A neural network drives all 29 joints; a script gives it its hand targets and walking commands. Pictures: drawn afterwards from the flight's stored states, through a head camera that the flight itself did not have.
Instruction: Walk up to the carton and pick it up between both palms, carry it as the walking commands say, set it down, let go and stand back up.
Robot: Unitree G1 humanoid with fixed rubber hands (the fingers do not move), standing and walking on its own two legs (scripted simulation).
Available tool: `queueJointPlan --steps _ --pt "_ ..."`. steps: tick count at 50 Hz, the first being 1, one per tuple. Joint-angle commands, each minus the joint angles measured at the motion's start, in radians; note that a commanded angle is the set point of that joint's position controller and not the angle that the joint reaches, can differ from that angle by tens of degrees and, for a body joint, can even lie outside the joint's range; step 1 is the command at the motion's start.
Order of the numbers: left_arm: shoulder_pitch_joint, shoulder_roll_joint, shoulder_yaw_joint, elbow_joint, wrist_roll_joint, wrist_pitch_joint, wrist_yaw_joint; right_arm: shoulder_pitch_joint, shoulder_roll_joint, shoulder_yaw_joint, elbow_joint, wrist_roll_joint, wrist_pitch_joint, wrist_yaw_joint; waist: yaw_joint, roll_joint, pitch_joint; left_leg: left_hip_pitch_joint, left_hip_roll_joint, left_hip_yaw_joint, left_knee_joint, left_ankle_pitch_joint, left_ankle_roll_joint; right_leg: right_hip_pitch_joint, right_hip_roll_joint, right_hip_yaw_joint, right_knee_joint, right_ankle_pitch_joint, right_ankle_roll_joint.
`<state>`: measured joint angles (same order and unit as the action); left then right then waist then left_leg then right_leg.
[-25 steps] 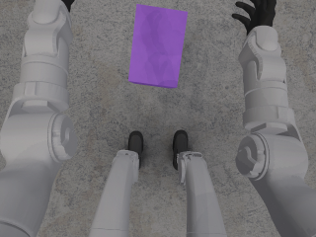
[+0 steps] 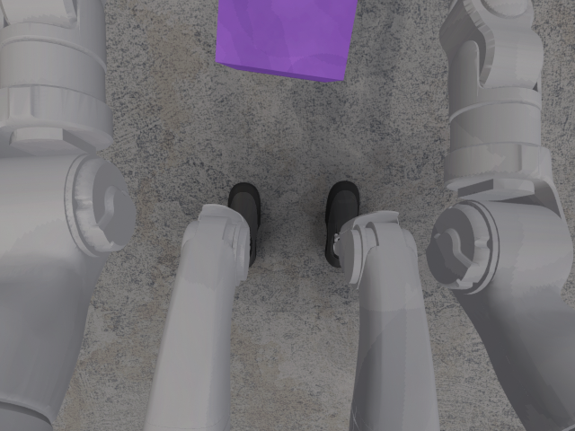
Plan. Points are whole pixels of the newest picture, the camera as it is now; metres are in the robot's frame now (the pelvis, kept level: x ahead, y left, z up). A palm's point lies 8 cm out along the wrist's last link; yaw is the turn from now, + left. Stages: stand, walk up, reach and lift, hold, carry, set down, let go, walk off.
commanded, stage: reach and lift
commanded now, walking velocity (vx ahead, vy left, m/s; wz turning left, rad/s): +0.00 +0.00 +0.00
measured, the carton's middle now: out of the picture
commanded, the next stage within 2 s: none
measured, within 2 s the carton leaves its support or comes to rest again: neither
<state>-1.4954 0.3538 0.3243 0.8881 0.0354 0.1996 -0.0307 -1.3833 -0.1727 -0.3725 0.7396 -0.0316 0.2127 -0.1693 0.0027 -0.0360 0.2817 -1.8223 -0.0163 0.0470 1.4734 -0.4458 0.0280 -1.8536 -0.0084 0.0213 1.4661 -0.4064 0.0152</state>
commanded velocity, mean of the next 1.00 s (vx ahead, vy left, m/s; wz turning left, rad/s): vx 0.00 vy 0.00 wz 0.00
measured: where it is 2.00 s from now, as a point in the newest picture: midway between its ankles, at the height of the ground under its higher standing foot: (292, 240)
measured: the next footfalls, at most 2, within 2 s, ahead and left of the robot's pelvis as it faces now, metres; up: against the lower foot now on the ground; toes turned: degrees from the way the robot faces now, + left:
none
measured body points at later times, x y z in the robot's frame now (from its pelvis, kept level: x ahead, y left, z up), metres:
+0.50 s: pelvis -0.03 +0.01 -0.13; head +0.36 +0.02 +0.07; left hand +0.58 +0.20 -0.29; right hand +0.56 -0.14 -0.31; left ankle +0.09 +0.10 -0.53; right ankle +0.10 -0.12 -0.53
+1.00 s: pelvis -0.01 +0.00 -0.19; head +0.38 +0.02 +0.00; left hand +0.59 +0.19 -0.38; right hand +0.57 -0.14 -0.40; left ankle +0.09 +0.10 -0.53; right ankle +0.10 -0.12 -0.53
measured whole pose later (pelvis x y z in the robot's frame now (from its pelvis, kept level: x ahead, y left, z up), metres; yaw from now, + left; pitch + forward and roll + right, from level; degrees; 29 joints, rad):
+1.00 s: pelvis -0.01 +0.00 -0.19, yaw -1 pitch +36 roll -1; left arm -1.72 0.45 0.13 1.15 -0.08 0.14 0.03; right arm -1.62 -0.27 -0.24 1.08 0.08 0.10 -0.19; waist 0.00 -0.04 0.52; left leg -2.22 -0.01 0.05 2.22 -0.63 0.03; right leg -2.24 0.00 0.01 2.19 -0.57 0.02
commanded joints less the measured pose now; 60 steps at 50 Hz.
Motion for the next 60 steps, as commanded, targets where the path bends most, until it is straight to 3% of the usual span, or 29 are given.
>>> queueJointPlan --steps 1,4,5,6,8,11,12,16,17,18,20,23,26,27,29,32,37,41,45,46,47,48,49,50,52,53,55,58,60 --pt "-0.454 0.287 -0.086 -0.051 -0.092 -0.018 0.061 -0.449 -0.175 0.084 -0.075 0.068 -0.009 -0.058 0.019 0.016 -1.706 0.538 -0.067 -0.027 0.118 0.379 -0.038 0.734 0.095 -0.077 0.162 0.387 0.046" --pt "-0.525 0.309 -0.133 -0.061 -0.123 0.001 0.075 -0.534 -0.232 0.115 -0.092 0.097 0.006 -0.071 0.010 0.082 -1.769 0.630 -0.062 -0.028 0.192 0.382 -0.038 0.715 0.090 -0.084 0.219 0.337 0.033" --pt "-0.527 0.315 -0.167 -0.011 -0.152 0.014 0.082 -0.560 -0.255 0.107 -0.101 0.098 0.007 -0.076 -0.036 0.021 -1.774 0.591 -0.060 -0.041 0.207 0.315 -0.037 0.758 0.094 -0.109 0.253 0.319 0.039" --pt "-0.552 0.329 -0.161 0.004 -0.156 0.016 0.084 -0.570 -0.249 0.137 -0.076 0.117 0.016 -0.080 0.004 0.045 -1.734 0.548 -0.055 -0.015 0.225 0.284 -0.040 0.756 0.091 -0.088 0.263 0.286 0.031" --pt "-0.588 0.308 -0.213 -0.029 -0.208 0.021 0.087 -0.592 -0.270 0.136 -0.096 0.118 0.013 -0.087 -0.051 0.050 -1.766 0.564 -0.050 -0.036 0.275 0.333 -0.041 0.794 0.088 -0.090 0.314 0.352 0.024" --pt "-0.593 0.345 -0.196 -0.007 -0.195 0.020 0.097 -0.617 -0.320 0.129 -0.071 0.127 0.009 -0.091 -0.033 0.082 -1.631 0.525 -0.047 -0.033 0.315 0.302 -0.031 0.684 0.087 -0.084 0.351 0.295 0.013" --pt "-0.575 0.333 -0.208 0.120 -0.192 0.024 0.094 -0.603 -0.302 0.136 0.024 0.131 0.009 -0.083 -0.034 0.067 -1.489 0.433 -0.042 -0.034 0.320 0.230 -0.027 0.620 0.082 -0.086 0.356 0.236 0.013" --pt "-0.615 0.300 -0.225 0.127 -0.206 0.005 0.078 -0.623 -0.286 0.143 0.062 0.132 -0.019 -0.051 -0.046 0.022 -1.317 0.331 -0.030 -0.063 0.360 0.183 -0.026 0.517 0.073 -0.092 0.413 0.194 0.014" --pt "-0.617 0.293 -0.246 0.125 -0.198 0.001 0.073 -0.614 -0.298 0.121 0.095 0.134 -0.023 -0.042 -0.058 0.088 -1.294 0.353 -0.031 -0.059 0.368 0.170 -0.033 0.501 0.072 -0.078 0.413 0.188 0.006" --pt "-0.613 0.280 -0.256 0.129 -0.209 -0.003 0.068 -0.611 -0.289 0.135 0.128 0.138 -0.024 -0.037 -0.061 0.062 -1.308 0.356 -0.036 -0.058 0.374 0.172 -0.032 0.513 0.073 -0.093 0.426 0.191 0.007" --pt "-0.648 0.309 -0.244 0.122 -0.208 -0.012 0.063 -0.654 -0.281 0.167 0.112 0.150 -0.029 -0.029 -0.027 0.044 -1.258 0.309 -0.028 -0.054 0.401 0.146 -0.029 0.497 0.066 -0.076 0.443 0.171 0.005" --pt "-0.624 0.283 -0.273 0.184 -0.191 -0.021 0.050 -0.627 -0.296 0.114 0.166 0.127 -0.053 -0.012 -0.069 0.074 -1.135 0.280 -0.021 -0.080 0.434 0.136 -0.033 0.394 0.074 -0.089 0.486 0.157 0.010" --pt "-0.599 0.270 -0.259 0.230 -0.161 -0.034 0.048 -0.594 -0.331 0.089 0.212 0.112 -0.074 -0.002 -0.059 0.124 -1.039 0.247 -0.015 -0.075 0.467 0.109 -0.049 0.323 0.069 -0.081 0.512 0.126 0.007" --pt "-0.602 0.284 -0.238 0.256 -0.167 -0.041 0.046 -0.597 -0.302 0.110 0.261 0.104 -0.073 0.000 -0.047 0.065 -0.999 0.182 -0.014 -0.075 0.475 0.101 -0.046 0.367 0.062 -0.067 0.517 0.132 0.012" --pt "-0.613 0.284 -0.266 0.224 -0.176 -0.058 0.046 -0.602 -0.295 0.101 0.228 0.121 -0.089 0.000 -0.052 0.117 -1.063 0.237 -0.019 -0.076 0.499 0.140 -0.049 0.371 0.067 -0.071 0.547 0.175 0.015" --pt "-0.663 0.304 -0.281 0.119 -0.225 -0.080 0.064 -0.677 -0.339 0.117 0.147 0.137 -0.119 -0.013 -0.063 0.077 -1.211 0.259 -0.022 -0.078 0.543 0.235 -0.051 0.464 0.068 -0.064 0.592 0.278 0.014" --pt "-0.546 0.287 -0.266 0.256 -0.223 -0.081 0.065 -0.644 -0.314 0.185 0.219 0.172 -0.124 -0.008 0.004 0.036 -1.084 0.125 -0.018 -0.073 0.594 0.239 -0.047 0.465 0.060 -0.036 0.655 0.338 0.022" --pt "-0.556 0.266 -0.285 0.219 -0.210 -0.094 0.072 -0.566 -0.325 0.158 0.289 0.175 -0.141 -0.010 -0.041 0.084 -1.061 0.191 -0.016 -0.082 0.623 0.296 -0.053 0.370 0.075 -0.059 0.685 0.329 0.023" --pt "-0.538 0.283 -0.291 0.225 -0.218 -0.094 0.069 -0.552 -0.289 0.176 0.306 0.202 -0.133 -0.010 -0.012 0.106 -1.050 0.219 -0.011 -0.075 0.629 0.276 -0.046 0.357 0.072 -0.053 0.676 0.301 0.022" --pt "-0.563 0.301 -0.264 0.149 -0.225 -0.102 0.075 -0.605 -0.312 0.175 0.213 0.204 -0.141 -0.013 -0.008 0.059 -1.080 0.217 -0.018 -0.072 0.633 0.285 -0.037 0.379 0.073 -0.052 0.673 0.314 0.024" --pt "-0.561 0.278 -0.289 0.204 -0.244 -0.093 0.068 -0.571 -0.307 0.176 0.276 0.189 -0.137 -0.015 -0.043 0.053 -1.045 0.195 -0.011 -0.082 0.640 0.285 -0.045 0.382 0.073 -0.054 0.678 0.319 0.026" --pt "-0.506 0.246 -0.293 0.234 -0.236 -0.092 0.067 -0.571 -0.286 0.193 0.276 0.202 -0.141 -0.012 -0.017 0.053 -1.059 0.221 -0.017 -0.085 0.629 0.288 -0.039 0.382 0.077 -0.061 0.685 0.315 0.025" --pt "-0.512 0.239 -0.308 0.228 -0.238 -0.090 0.057 -0.564 -0.279 0.192 0.255 0.200 -0.138 -0.008 -0.037 0.068 -1.046 0.225 -0.008 -0.083 0.648 0.295 -0.038 0.345 0.072 -0.053 0.673 0.312 0.022" --pt "-0.477 0.265 -0.269 0.281 -0.226 -0.092 0.062 -0.571 -0.285 0.204 0.267 0.200 -0.139 -0.010 0.000 0.025 -1.033 0.201 -0.011 -0.079 0.637 0.272 -0.031 0.361 0.070 -0.058 0.673 0.295 0.029" --pt "-0.502 0.240 -0.278 0.249 -0.243 -0.090 0.057 -0.605 -0.264 0.209 0.242 0.208 -0.140 -0.006 0.002 0.019 -1.020 0.148 -0.019 -0.077 0.637 0.261 -0.032 0.421 0.070 -0.040 0.677 0.328 0.022" --pt "-0.505 0.244 -0.274 0.229 -0.224 -0.093 0.059 -0.552 -0.285 0.165 0.287 0.180 -0.140 -0.009 -0.040 0.036 -0.993 0.138 -0.020 -0.072 0.637 0.246 -0.036 0.384 0.072 -0.057 0.681 0.323 0.025" --pt "-0.515 0.239 -0.286 0.246 -0.223 -0.088 0.052 -0.573 -0.264 0.193 0.287 0.204 -0.130 -0.003 0.000 0.067 -0.978 0.157 -0.019 -0.058 0.627 0.218 -0.039 0.399 0.075 -0.045 0.672 0.275 0.020" --pt "-0.545 0.234 -0.296 0.215 -0.223 -0.082 0.048 -0.588 -0.274 0.157 0.270 0.170 -0.129 0.002 -0.048 0.050 -0.965 0.173 -0.014 -0.088 0.622 0.208 -0.032 0.355 0.073 -0.056 0.674 0.254 0.024" --pt "-0.549 0.184 -0.321 0.221 -0.216 -0.085 0.035 -0.584 -0.237 0.179 0.267 0.180 -0.129 0.013 -0.026 0.095 -0.945 0.201 -0.016 -0.074 0.620 0.226 -0.036 0.327 0.076 -0.059 0.668 0.252 0.021"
